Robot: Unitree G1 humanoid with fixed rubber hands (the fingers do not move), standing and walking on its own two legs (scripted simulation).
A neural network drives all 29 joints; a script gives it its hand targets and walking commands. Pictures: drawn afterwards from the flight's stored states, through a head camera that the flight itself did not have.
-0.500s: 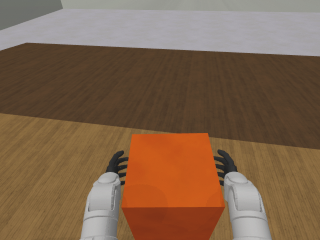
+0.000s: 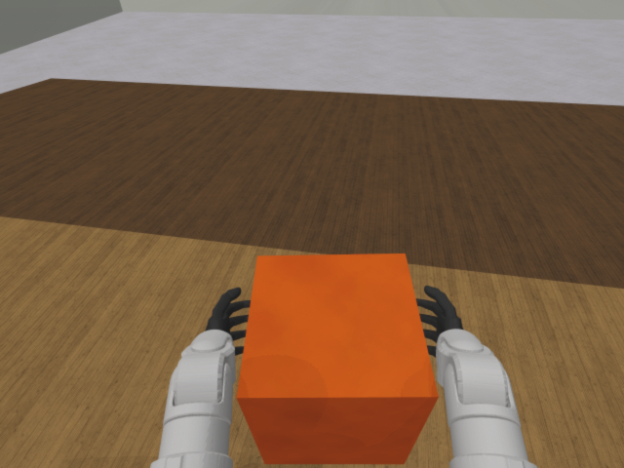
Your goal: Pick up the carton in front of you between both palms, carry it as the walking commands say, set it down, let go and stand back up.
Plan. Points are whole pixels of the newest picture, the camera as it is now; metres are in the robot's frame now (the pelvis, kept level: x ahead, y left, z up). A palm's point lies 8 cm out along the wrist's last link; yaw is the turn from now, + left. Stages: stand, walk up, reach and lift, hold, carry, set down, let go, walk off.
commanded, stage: carry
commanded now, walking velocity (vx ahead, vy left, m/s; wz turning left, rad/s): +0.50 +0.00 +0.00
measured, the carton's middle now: (332, 362) +0.30 +0.00 -0.02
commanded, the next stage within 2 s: none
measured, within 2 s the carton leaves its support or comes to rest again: neither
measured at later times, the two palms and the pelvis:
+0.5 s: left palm (230, 261) +0.42 +0.15 +0.07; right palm (425, 257) +0.42 -0.14 +0.08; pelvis +0.15 +0.01 -0.01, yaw +1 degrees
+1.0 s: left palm (253, 159) +0.73 +0.16 +0.07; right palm (392, 158) +0.72 -0.14 +0.08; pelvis +0.46 +0.02 -0.01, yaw -1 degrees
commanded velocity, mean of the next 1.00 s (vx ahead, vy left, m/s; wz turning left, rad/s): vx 0.50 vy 0.00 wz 0.00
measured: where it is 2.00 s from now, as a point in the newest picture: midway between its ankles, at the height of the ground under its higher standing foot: (321, 282)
